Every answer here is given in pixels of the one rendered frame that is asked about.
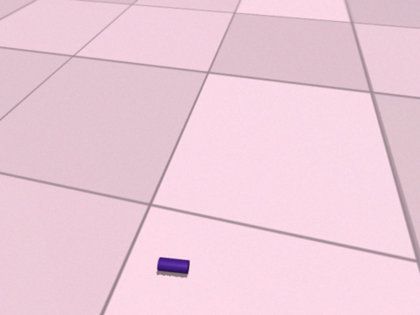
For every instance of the can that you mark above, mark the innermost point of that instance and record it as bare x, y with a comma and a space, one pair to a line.
173, 265

